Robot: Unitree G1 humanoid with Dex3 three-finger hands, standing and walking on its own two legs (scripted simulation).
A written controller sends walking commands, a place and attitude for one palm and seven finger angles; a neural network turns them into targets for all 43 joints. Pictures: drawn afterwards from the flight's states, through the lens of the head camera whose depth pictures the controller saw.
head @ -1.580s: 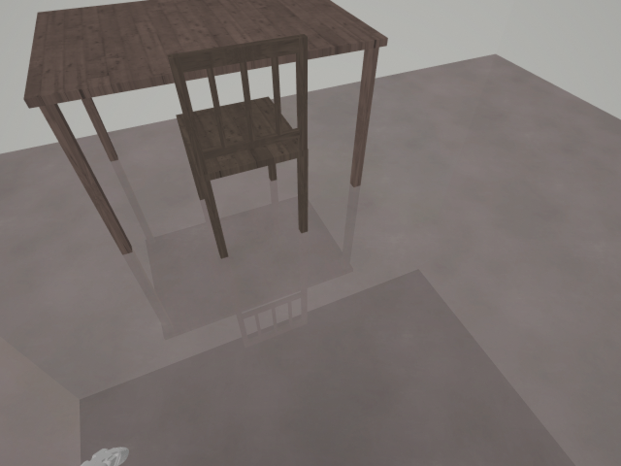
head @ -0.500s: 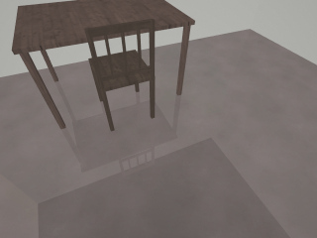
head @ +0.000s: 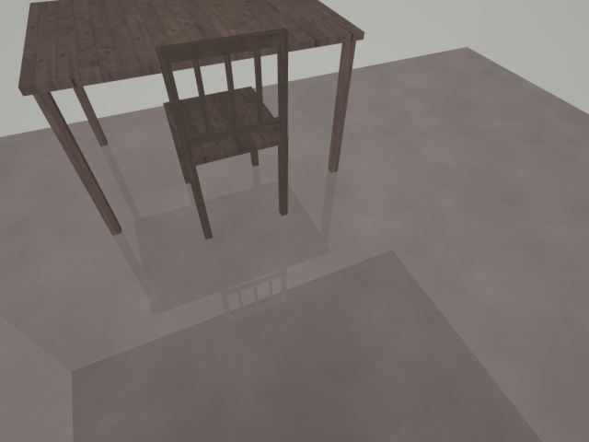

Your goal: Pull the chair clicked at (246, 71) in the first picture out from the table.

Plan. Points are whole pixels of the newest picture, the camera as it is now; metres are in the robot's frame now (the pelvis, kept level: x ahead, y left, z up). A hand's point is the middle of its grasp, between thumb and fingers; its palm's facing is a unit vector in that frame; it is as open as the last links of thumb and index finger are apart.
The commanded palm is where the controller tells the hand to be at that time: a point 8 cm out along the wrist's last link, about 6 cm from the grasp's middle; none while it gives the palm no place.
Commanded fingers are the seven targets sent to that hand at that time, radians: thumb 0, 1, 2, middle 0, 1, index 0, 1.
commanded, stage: walk to a spot facing it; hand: left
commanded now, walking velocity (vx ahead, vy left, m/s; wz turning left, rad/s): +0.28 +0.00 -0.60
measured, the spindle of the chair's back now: (231, 93) +1.14 +0.28 -0.12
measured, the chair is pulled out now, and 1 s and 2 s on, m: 0.00 0.00 0.00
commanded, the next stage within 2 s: none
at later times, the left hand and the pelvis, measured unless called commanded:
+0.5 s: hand out of the picture +0.10 +0.13 -0.17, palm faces -0.15 -0.97 -0.21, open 7.4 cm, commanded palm none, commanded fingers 0.00 0.90 0.90 -0.20 -0.30 -0.20 -0.30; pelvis +0.09 -0.06 -0.01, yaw -14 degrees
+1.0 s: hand (233, 310) +0.40 +0.15 -0.20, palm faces -0.38 -0.91 -0.17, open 7.4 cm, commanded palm none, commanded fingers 0.00 0.90 0.90 -0.20 -0.30 -0.20 -0.30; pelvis +0.33 -0.03 -0.02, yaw -29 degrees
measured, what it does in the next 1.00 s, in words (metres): walks ahead, turning right: left foot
